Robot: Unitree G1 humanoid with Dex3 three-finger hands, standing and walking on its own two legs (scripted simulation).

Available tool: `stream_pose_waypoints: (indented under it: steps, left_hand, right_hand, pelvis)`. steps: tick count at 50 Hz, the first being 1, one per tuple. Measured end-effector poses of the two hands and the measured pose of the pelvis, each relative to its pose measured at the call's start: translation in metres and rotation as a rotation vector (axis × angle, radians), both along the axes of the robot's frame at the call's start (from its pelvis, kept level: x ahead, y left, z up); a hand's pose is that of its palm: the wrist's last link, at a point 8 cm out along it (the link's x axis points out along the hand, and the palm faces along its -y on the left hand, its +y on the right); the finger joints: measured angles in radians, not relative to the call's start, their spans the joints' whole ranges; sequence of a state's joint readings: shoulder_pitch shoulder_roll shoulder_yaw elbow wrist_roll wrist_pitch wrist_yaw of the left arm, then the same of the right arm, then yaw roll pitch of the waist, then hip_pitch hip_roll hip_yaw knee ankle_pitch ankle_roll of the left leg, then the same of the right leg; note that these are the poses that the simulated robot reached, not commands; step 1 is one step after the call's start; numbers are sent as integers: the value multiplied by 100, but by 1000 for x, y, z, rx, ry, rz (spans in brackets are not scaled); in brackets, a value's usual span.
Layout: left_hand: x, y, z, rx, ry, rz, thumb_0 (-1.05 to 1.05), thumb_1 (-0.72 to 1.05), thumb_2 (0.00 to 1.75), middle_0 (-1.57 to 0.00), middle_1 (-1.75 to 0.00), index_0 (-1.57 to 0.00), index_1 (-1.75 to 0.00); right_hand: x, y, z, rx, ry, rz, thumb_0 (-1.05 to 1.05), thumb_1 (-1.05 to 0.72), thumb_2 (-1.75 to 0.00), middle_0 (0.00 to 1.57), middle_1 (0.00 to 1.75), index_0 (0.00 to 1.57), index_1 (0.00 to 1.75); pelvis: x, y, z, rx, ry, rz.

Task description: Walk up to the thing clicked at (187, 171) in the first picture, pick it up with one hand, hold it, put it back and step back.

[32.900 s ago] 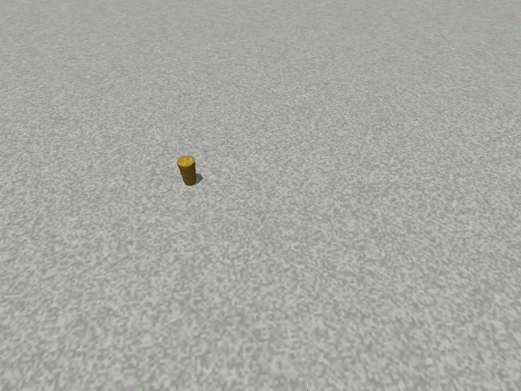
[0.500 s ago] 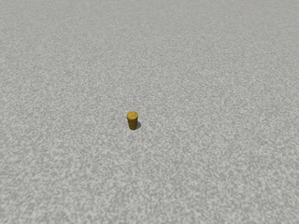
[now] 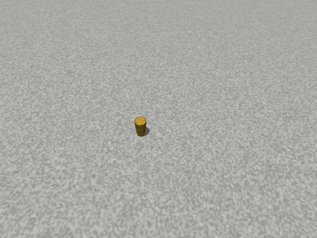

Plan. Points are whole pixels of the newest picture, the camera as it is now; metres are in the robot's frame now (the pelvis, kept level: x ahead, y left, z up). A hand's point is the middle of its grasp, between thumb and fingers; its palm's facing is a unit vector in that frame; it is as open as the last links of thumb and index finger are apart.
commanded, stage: step back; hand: left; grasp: from the side
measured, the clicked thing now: (140, 127) +1.02 +0.16 -0.69
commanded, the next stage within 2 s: stand in 0.20 s
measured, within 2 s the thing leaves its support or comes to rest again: neither
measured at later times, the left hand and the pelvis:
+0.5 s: hand out of the picture +0.11 +0.24 -0.13, palm faces -0.01 -0.94 -0.34, open 7.4 cm; pelvis +0.00 +0.00 +0.02, yaw +0 degrees
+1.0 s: hand out of the picture +0.06 +0.25 -0.14, palm faces -0.01 -0.94 -0.35, open 7.4 cm; pelvis -0.01 -0.01 +0.02, yaw +0 degrees
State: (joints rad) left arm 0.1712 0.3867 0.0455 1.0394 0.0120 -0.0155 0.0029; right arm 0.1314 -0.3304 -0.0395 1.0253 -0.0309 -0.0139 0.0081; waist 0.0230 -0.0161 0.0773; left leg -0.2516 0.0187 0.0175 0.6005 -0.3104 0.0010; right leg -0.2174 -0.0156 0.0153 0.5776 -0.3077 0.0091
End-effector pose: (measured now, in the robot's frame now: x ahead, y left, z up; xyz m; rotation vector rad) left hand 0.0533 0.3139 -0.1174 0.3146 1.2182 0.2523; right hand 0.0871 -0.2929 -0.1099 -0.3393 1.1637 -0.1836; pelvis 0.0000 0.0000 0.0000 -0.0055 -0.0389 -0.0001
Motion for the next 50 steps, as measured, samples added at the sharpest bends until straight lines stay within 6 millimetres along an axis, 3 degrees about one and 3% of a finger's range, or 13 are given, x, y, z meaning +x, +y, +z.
stream_pose_waypoints:
  steps: [10, 17, 24, 37, 50]
  left_hand:
    - [52, -6, 16, 13, -78, -42, 1, 91, 90, -21, -30, -20, -30]
    - [64, -17, 21, -11, -85, -59, 0, 91, 90, -21, -30, -20, -30]
    - [54, -25, 20, -33, -61, -61, 0, 91, 90, -21, -30, -20, -30]
    - [12, -23, 17, -28, 25, -31, 1, 91, 90, -21, -30, -20, -30]
    - [-3, -20, 18, -20, 39, -19, 1, 91, 90, -21, -30, -20, -30]
  right_hand:
    - [29, 6, -1, 31, -31, -22, 1, -90, -90, 20, 30, 20, 30]
    - [30, 2, 7, 31, -35, -24, 1, -90, -90, 20, 30, 20, 30]
    - [15, -4, 12, 21, -9, -34, 1, -90, -90, 20, 30, 20, 30]
    - [-20, -10, 8, 21, 61, -47, 1, -90, -90, 20, 30, 20, 30]
    - [-30, -9, 5, 27, 80, -35, 1, -90, -90, 20, 30, 20, 30]
  pelvis:
    - [11, 0, 6, 4, 1, -3]
    - [11, -1, 13, 5, -6, 0]
    - [5, -3, 18, 6, -11, 0]
    - [-5, -7, 20, 5, -10, 2]
    - [-9, -8, 19, 4, -5, 9]
